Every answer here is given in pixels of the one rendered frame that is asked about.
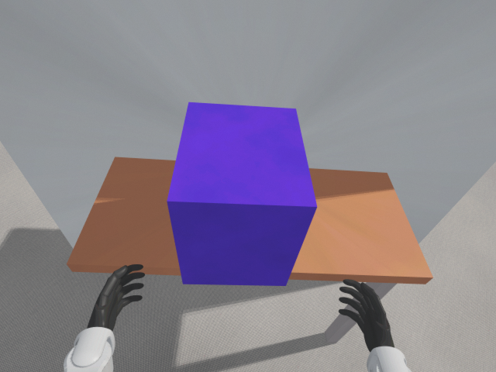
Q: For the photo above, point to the robot left hand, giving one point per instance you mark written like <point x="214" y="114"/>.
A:
<point x="110" y="302"/>

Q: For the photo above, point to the table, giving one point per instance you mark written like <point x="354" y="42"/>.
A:
<point x="359" y="231"/>

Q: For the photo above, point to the robot left forearm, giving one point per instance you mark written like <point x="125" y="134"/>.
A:
<point x="92" y="351"/>

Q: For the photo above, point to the robot right hand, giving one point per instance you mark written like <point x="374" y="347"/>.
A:
<point x="372" y="318"/>

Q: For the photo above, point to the robot right forearm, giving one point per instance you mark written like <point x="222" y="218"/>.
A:
<point x="386" y="359"/>

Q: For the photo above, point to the carton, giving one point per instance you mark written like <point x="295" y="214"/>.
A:
<point x="241" y="198"/>

